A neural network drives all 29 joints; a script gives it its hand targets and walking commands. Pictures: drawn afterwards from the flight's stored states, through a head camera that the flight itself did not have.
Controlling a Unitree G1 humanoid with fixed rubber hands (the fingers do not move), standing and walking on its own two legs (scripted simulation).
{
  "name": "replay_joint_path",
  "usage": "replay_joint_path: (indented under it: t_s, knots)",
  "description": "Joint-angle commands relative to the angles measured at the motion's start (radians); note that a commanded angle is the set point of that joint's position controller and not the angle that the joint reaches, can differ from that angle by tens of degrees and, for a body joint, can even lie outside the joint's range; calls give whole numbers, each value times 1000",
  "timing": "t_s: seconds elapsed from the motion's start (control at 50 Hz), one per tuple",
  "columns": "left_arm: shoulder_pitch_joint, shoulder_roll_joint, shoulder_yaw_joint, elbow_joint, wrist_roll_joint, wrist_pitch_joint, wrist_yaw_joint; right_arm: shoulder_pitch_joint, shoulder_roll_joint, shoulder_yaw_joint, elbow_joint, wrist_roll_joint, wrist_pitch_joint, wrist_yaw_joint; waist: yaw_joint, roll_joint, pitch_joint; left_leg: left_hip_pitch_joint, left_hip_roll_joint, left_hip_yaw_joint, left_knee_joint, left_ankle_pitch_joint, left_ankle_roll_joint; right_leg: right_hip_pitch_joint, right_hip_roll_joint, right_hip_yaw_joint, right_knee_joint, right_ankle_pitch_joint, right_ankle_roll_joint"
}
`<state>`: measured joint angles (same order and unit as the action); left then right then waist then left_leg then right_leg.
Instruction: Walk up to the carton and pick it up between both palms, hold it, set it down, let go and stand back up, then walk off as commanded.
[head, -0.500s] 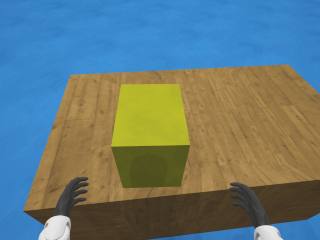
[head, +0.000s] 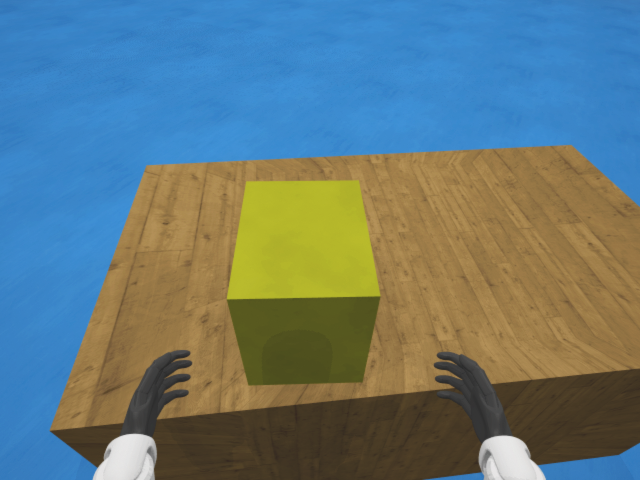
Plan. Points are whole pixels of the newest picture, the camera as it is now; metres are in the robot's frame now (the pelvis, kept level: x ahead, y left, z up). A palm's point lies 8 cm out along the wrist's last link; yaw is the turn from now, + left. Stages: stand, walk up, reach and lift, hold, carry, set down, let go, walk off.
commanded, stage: reach and lift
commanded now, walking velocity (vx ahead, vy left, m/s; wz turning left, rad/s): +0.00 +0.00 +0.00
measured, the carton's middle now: (304, 281) +0.46 +0.03 -0.04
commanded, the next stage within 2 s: none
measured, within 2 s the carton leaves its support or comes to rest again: neither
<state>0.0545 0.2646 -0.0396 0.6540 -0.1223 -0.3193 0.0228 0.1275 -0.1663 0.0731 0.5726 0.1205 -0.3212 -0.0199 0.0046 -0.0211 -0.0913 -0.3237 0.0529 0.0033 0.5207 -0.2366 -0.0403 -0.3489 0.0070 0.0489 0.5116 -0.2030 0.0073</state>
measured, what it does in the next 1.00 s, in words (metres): stands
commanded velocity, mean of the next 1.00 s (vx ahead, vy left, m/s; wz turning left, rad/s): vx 0.00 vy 0.00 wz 0.00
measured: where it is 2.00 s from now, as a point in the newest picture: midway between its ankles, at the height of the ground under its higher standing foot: outside the picture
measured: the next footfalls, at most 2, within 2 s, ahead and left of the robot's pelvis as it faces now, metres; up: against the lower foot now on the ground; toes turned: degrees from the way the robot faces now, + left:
none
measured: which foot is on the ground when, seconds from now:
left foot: down 0.00-1.00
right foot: down 0.00-1.00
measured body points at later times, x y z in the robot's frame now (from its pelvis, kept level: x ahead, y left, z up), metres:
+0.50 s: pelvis +0.01 +0.00 +0.00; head +0.01 +0.01 +0.45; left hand +0.31 +0.23 +0.02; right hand +0.33 -0.18 +0.03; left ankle +0.02 +0.15 -0.73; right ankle +0.04 -0.13 -0.73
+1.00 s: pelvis +0.03 +0.01 +0.00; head +0.03 +0.02 +0.45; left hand +0.38 +0.22 +0.07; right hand +0.39 -0.15 +0.08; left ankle +0.02 +0.15 -0.73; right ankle +0.04 -0.13 -0.73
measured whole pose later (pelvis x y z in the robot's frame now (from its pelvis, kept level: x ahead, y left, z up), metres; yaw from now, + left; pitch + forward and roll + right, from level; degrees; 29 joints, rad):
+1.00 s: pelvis +0.03 +0.01 +0.00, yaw +0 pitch -1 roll +0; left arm -0.37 0.25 0.00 0.53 -0.17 0.14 0.03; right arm -0.37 -0.12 -0.01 0.57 0.16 -0.02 -0.14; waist 0.04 -0.01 0.00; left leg -0.20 0.05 0.01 0.48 -0.27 -0.04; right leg -0.21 0.00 0.05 0.46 -0.23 0.01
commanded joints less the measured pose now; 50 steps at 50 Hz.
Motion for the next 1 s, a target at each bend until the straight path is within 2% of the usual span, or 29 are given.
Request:
replay_joint_path:
  t_s: [0.0, 0.02, 0.06, 0.08, 0.12, 0.14, 0.16, 0.2, 0.22, 0.24, 0.28, 0.34, 0.36, 0.42, 0.46, 0.5, 0.54, 0.62, 0.66, 0.68, 0.72, 0.76, 0.8, 0.82, 0.86, 0.9, 0.92, 0.96, 0.98]
  knots:
    - [-301, -33, -39, -155, -147, -40, 15, -358, 15, -59, -217, 78, -17, -1, 47, 65, -120, 59, 47, -69, -105, -120, 58, 20, -117, 0, -185, -59, -56]
    - [-333, -34, -31, -158, -147, -43, 18, -383, 18, -65, -215, 73, -10, -7, 58, 51, -132, 56, 41, -64, -96, -125, 55, 27, -118, 3, -184, -51, -52]
    - [-354, -26, -33, -132, -159, -39, 13, -393, 46, -72, -198, 64, 13, -17, 61, 25, -111, 51, 25, -53, -63, -105, 59, 24, -132, 21, -207, -55, -52]
    - [-389, -29, -38, -162, -163, -36, 17, -411, 49, -79, -199, 64, 20, -19, 53, 47, -113, 55, 17, -49, -68, -82, 56, 28, -126, 17, -206, -41, -45]
    - [-400, -28, -33, -114, -167, -26, 10, -411, 63, -84, -176, 58, 41, -34, 50, 11, -104, 62, 14, -45, -54, -84, 60, 31, -132, 27, -211, -31, -40]
    - [-420, -34, -35, -89, -166, -25, 5, -417, 78, -84, -152, 52, 51, -40, 54, 15, -127, 60, 7, -43, -46, -68, 58, 39, -137, 29, -207, -38, -36]
    - [-447, -25, -35, -100, -174, -16, -1, -438, 72, -93, -175, 45, 62, -49, 59, 12, -141, 65, 5, -39, -37, -64, 59, 44, -137, 31, -210, -30, -36]
    - [-487, -29, -39, -85, -170, 0, 1, -475, 70, -110, -159, 42, 82, -56, 46, 20, -134, 76, 15, -44, -48, -57, 61, 50, -130, 20, -192, 14, -31]
    - [-494, -27, -26, -89, -175, 2, -1, -485, 71, -116, -176, 36, 89, -59, 62, 38, -140, 78, 14, -47, -58, -52, 65, 55, -128, 15, -189, 13, -27]
    - [-496, -41, -34, -72, -172, 11, 0, -492, 69, -128, -145, 28, 94, -63, 52, 11, -134, 79, 13, -43, -49, -38, 61, 60, -134, 19, -191, 55, -24]
    - [-508, -26, -15, -61, -164, 28, -2, -501, 68, -128, -174, 28, 105, -77, 54, 2, -155, 96, 9, -37, -49, -12, 60, 72, -132, 21, -194, 83, -22]
    - [-562, -30, 1, -38, -147, 47, 1, -558, 62, -146, -127, 16, 125, -76, 59, 19, -155, 106, 12, -37, -68, 10, 60, 78, -119, 18, -187, 75, -18]
    - [-529, 16, -9, -241, -122, 73, 12, -593, -81, -219, -219, 47, 73, -89, 6, 45, -127, 184, -52, 20, -175, -73, -12, 208, 17, -13, -179, -132, -22]
    - [-651, 19, -23, -113, -146, 115, 18, -677, -39, -154, -102, 64, 127, -83, 7, 34, -53, 95, -59, 35, -180, -108, 3, 197, 1, -7, -165, -176, -33]
    - [-689, 36, 2, -126, -147, 135, 20, -711, -40, -137, -114, 68, 141, -81, 18, 27, -87, 104, -66, 49, -173, -61, 8, 201, 0, -6, -160, -132, -27]
    - [-664, 53, 31, -171, -140, 153, 19, -684, -38, -102, -162, 97, 147, -89, 36, 24, -123, 129, -73, 54, -161, 46, 4, 247, 2, 0, -159, -36, -22]
    - [-680, 42, 45, -208, -129, 169, 18, -705, -52, -117, -143, 93, 145, -98, 16, 36, -175, 171, -74, 54, -143, 160, -9, 273, 12, -4, -154, 81, -19]
    - [-622, 52, 105, -329, -92, 200, 8, -659, -63, -76, -176, 126, 134, -117, 26, 51, -251, 213, -87, 56, -106, 402, -36, 386, 20, -1, -122, 395, -3]
    - [-609, 56, 125, -361, -76, 229, 1, -666, -76, -58, -201, 140, 130, -126, 33, 59, -261, 229, -93, 59, -96, 478, -45, 424, 23, -8, -114, 507, 5]
    - [-628, 53, 133, -345, -63, 242, -2, -687, -78, -66, -188, 138, 133, -129, 34, 62, -244, 229, -91, 55, -100, 469, -47, 408, 26, -11, -121, 489, 6]
    - [-630, 58, 144, -350, -63, 285, -8, -707, -98, -69, -218, 136, 140, -139, 34, 45, -244, 239, -92, 58, -105, 485, -42, 414, 27, -13, -124, 549, 15]
    - [-684, 58, 149, -370, -59, 317, -13, -750, -101, -83, -213, 123, 158, -146, 22, 45, -240, 236, -92, 58, -111, 483, -42, 404, 29, -19, -132, 533, 17]
    - [-686, 47, 139, -418, -64, 346, -7, -771, -111, -83, -233, 139, 169, -146, 26, 41, -264, 256, -84, 55, -109, 515, -41, 398, 42, -32, -135, 521, 13]
    - [-731, 62, 140, -423, -65, 358, -7, -796, -115, -94, -223, 136, 181, -147, 13, 58, -267, 258, -88, 60, -106, 504, -43, 379, 41, -33, -137, 502, 13]
    - [-813, 79, 137, -407, -69, 384, 0, -862, -130, -112, -207, 129, 204, -146, 11, 64, -256, 247, -83, 59, -116, 458, -41, 343, 44, -41, -148, 403, 6]
    - [-892, 83, 132, -356, -72, 411, 7, -921, -127, -124, -157, 123, 237, -145, -4, 68, -224, 248, -75, 58, -123, 386, -32, 288, 41, -49, -159, 303, 2]
    - [-895, 77, 134, -322, -74, 424, 12, -926, -132, -125, -144, 126, 249, -144, 2, 59, -213, 245, -70, 57, -125, 368, -30, 276, 42, -51, -161, 267, -1]
    - [-1014, 98, 127, -245, -82, 441, 19, -1019, -143, -164, -81, 105, 283, -144, -10, 70, -217, 208, -70, 58, -138, 273, -23, 240, 36, -50, -165, 179, -5]
    - [-1010, 89, 126, -227, -82, 449, 26, -1021, -142, -168, -64, 102, 297, -142, -8, 74, -208, 200, -64, 57, -143, 258, -23, 232, 36, -52, -164, 171, -9]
